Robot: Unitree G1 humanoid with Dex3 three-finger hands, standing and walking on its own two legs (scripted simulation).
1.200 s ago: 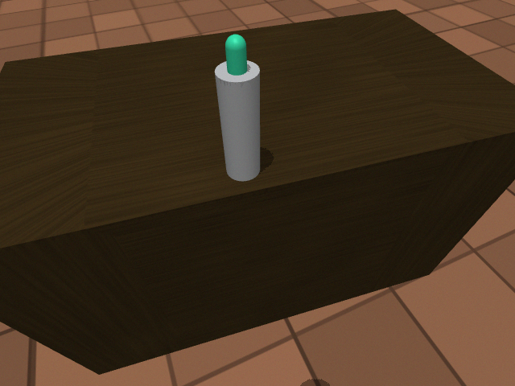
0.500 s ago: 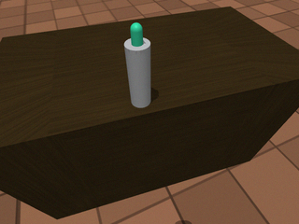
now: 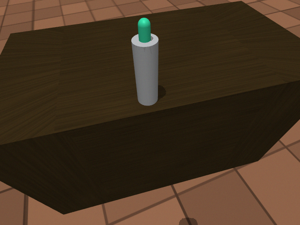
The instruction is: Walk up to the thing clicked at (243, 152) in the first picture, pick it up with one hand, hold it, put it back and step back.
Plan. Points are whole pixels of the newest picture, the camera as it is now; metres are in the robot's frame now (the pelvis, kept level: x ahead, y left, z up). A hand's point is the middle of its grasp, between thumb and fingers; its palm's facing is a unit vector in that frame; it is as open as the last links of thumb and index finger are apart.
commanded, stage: walk up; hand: right
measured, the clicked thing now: (146, 66) +0.50 +0.03 +0.15
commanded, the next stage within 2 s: none
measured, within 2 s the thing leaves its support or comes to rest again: neither
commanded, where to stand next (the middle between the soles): +0.09 +0.14 m, yaw +14 degrees
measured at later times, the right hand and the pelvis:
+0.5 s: hand out of the picture +0.13 -0.11 -0.16, palm faces -0.18 +0.92 -0.35, open 7.4 cm; pelvis +0.04 +0.15 -0.02, yaw +11 degrees
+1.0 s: hand (181, 194) +0.24 -0.08 -0.15, palm faces -0.28 +0.87 -0.41, open 7.4 cm; pelvis +0.06 +0.15 -0.02, yaw +15 degrees
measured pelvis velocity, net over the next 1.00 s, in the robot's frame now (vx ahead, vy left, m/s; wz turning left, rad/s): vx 0.06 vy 0.15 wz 0.26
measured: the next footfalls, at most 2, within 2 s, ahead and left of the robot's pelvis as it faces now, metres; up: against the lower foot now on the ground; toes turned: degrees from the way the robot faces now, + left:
left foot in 0.26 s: +0.07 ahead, +0.26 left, +0.00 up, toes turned +11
right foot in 0.68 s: +0.13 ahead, +0.05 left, +0.00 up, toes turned +11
